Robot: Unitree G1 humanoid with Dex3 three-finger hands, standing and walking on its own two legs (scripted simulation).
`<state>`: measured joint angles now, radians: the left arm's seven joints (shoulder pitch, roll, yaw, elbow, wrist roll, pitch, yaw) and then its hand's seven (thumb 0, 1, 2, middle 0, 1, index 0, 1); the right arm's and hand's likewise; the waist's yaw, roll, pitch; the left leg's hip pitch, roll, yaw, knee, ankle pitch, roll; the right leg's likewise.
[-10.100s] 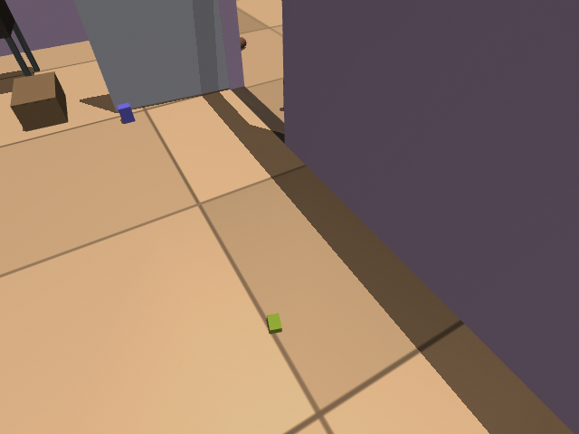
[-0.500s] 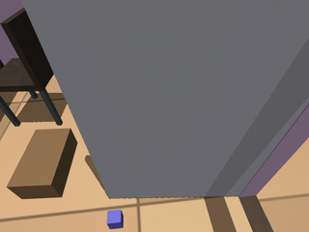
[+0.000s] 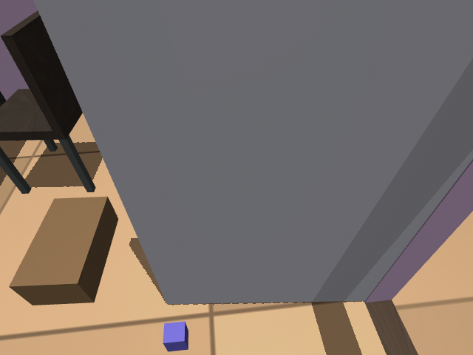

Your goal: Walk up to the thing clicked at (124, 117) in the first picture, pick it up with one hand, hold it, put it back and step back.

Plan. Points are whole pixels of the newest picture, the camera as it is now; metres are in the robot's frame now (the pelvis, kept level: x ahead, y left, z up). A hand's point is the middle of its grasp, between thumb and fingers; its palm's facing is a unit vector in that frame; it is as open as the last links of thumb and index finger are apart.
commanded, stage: stand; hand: left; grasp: from above
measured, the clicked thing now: (176, 336) +0.40 +0.25 -0.73
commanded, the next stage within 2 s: rise first in 0.24 s
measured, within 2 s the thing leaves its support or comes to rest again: neither
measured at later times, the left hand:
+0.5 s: hand out of the picture +0.12 +0.25 -0.16, palm faces +0.03 -0.94 -0.33, open 8.0 cm
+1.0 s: hand out of the picture +0.12 +0.26 -0.22, palm faces -0.13 -0.88 -0.45, open 13.9 cm
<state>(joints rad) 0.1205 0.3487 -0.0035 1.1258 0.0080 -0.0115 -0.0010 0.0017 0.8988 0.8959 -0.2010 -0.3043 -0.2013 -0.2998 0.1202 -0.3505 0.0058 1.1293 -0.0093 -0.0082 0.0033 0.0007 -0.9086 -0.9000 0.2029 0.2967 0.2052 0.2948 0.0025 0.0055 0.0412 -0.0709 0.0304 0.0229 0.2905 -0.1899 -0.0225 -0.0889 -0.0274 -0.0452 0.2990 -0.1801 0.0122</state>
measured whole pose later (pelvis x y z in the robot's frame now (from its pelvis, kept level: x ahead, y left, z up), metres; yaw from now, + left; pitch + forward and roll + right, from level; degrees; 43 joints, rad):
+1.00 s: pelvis -0.02 +0.01 -0.08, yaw +0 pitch +16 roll -1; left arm 0.19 0.31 0.14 0.59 0.23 0.15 0.02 -0.01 -0.49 0.96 -0.11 -1.02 -0.11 -1.02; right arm 0.22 -0.24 -0.04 0.61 0.01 -0.11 -0.02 0.01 -0.91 -0.90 0.20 0.30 0.20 0.29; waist -0.02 0.00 -0.10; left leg -0.82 0.04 0.00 1.06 -0.51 -0.01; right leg -0.82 -0.04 -0.04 1.02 -0.48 0.02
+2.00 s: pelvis -0.11 +0.01 -0.37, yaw -2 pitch +33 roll -4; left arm -0.58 0.60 0.12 1.03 0.98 -0.18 0.20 0.00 -0.42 0.92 -0.16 -0.98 -0.17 -0.97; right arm 0.14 -0.27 -0.05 0.73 -0.04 -0.08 0.07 0.00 -0.90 -0.90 0.20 0.30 0.20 0.29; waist -0.08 0.02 -0.12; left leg -2.05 0.03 -0.08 2.14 -0.67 -0.01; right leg -2.03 -0.05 -0.04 2.07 -0.63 0.01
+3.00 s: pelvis -0.10 +0.02 -0.43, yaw -4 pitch +35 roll -7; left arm -0.84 0.69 0.14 1.35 1.25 -0.22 0.40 0.00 -0.42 0.89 -0.16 -0.97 -0.18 -0.95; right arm 0.15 -0.28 -0.01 0.76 -0.12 -0.06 0.14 0.00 -0.91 -0.90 0.20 0.30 0.20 0.29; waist -0.17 0.00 -0.07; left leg -2.26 0.01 -0.10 2.34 -0.71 0.00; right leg -2.21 -0.05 -0.05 2.25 -0.66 0.03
